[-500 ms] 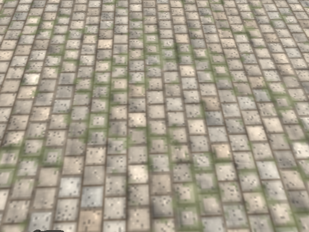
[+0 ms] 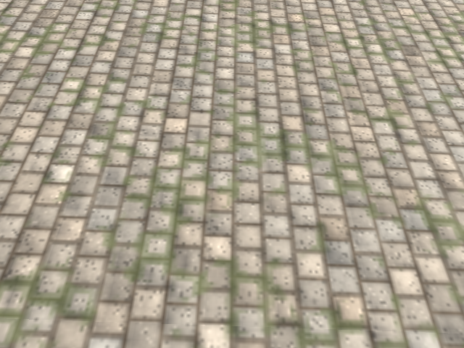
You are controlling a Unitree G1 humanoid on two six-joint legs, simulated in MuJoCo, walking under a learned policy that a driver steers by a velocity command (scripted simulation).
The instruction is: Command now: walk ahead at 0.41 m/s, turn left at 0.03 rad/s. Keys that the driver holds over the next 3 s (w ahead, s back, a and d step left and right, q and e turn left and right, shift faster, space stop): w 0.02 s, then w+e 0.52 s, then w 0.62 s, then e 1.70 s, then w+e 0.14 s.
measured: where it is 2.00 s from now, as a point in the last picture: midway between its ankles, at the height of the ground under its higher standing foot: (292, 270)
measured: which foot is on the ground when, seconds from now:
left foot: down 0.00-0.40, up 0.42-0.84, down 0.86-1.00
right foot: up 0.00-0.36, down 0.38-0.88, up 0.90-1.00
